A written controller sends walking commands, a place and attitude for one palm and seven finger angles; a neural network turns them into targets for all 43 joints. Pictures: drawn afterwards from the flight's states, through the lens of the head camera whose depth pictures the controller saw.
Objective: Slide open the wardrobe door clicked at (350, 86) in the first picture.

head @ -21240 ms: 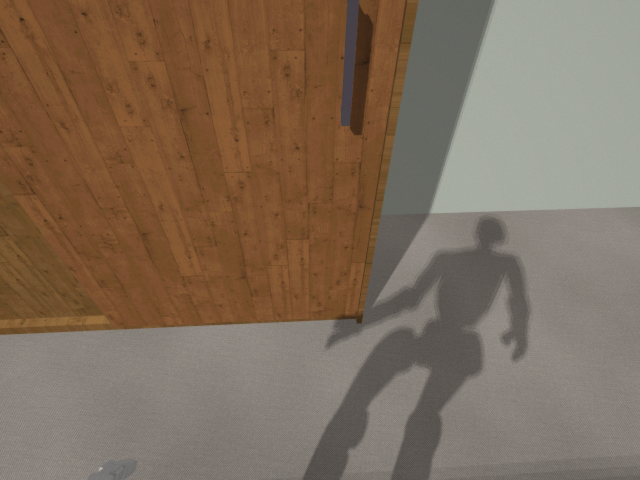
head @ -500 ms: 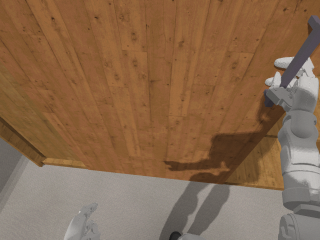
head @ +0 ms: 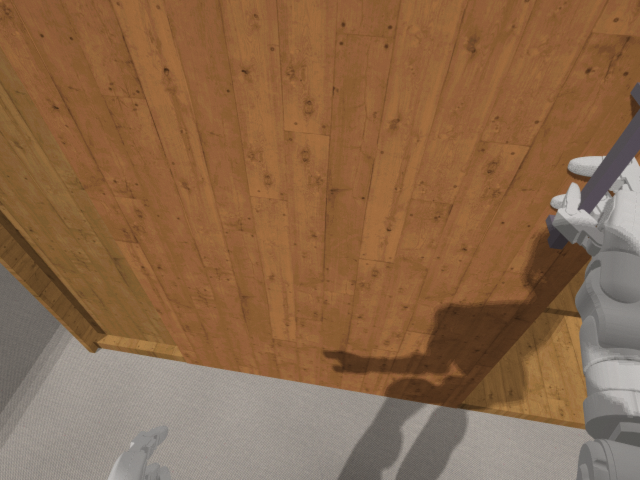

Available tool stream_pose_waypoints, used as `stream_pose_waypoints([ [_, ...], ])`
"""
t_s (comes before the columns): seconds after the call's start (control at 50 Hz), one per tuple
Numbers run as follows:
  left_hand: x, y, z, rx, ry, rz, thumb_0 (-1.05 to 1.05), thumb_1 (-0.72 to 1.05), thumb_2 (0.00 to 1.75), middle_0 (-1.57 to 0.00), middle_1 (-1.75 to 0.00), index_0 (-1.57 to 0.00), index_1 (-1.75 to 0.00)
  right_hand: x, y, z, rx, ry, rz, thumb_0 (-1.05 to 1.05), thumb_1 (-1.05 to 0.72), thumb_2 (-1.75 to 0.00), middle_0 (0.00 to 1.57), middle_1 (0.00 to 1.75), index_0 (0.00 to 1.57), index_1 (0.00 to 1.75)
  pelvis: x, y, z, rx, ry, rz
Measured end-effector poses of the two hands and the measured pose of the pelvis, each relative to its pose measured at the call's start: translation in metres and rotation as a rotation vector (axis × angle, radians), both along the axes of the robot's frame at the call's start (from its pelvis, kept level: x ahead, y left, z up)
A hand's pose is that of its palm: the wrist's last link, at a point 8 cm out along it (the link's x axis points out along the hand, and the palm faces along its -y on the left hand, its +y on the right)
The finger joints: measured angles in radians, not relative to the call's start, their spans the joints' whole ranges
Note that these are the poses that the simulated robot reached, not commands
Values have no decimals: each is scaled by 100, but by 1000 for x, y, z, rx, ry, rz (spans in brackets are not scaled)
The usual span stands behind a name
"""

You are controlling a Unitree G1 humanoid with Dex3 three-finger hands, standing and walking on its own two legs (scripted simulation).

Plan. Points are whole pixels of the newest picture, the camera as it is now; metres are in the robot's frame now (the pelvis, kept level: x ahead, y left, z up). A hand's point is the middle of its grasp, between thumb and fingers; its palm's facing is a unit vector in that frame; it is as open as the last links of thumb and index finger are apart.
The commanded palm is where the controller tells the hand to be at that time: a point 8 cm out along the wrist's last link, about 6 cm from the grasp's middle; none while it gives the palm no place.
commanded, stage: loosen the grip on the handle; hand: right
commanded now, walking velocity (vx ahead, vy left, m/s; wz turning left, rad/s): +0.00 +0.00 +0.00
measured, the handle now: (594, 176) +0.44 -0.31 +0.18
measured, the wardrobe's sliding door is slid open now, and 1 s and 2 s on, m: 0.48 0.48 0.48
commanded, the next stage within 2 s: slip the hand off the handle in 0.66 s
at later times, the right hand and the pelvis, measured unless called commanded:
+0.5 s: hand (578, 219) +0.39 -0.28 +0.15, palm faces +0.40 +0.90 -0.17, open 12.9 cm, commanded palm +0.35 -0.32 +0.16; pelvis -0.02 +0.00 -0.01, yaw -1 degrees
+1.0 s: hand (611, 223) +0.38 -0.32 +0.15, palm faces +0.44 +0.88 -0.16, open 14.5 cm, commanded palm +0.34 -0.36 +0.15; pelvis +0.00 -0.02 -0.01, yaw -1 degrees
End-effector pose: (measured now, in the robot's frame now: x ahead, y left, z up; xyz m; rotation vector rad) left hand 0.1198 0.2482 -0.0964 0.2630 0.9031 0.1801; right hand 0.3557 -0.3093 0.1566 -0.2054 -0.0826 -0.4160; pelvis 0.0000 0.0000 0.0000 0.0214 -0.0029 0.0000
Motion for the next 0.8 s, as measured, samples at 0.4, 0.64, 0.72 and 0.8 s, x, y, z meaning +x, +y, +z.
stream_pose_waypoints([
  [0.4,-21,25,6,37,-67,17,1,90,90,-20,-30,-20,-30,-7,-13,7,21,-6,7,-1,7,-44,42,138,34,133,-19,5,-10,-11,40,-17],
  [0.64,-35,6,-9,31,36,34,1,90,90,-20,-30,-20,-30,-3,-24,-2,9,1,12,-1,50,-23,38,128,33,124,-8,-6,-9,0,57,-19],
  [0.72,-26,-5,-11,11,26,26,1,90,90,-20,-30,-20,-30,-5,-24,-2,21,-2,17,-1,53,-21,37,125,32,121,-4,-11,-9,1,55,-18],
  [0.8,-13,-15,-9,-3,-7,12,1,90,90,-20,-30,-20,-30,-6,-23,-3,24,-3,18,-1,54,-21,36,123,30,119,-1,-15,-9,1,52,-19],
])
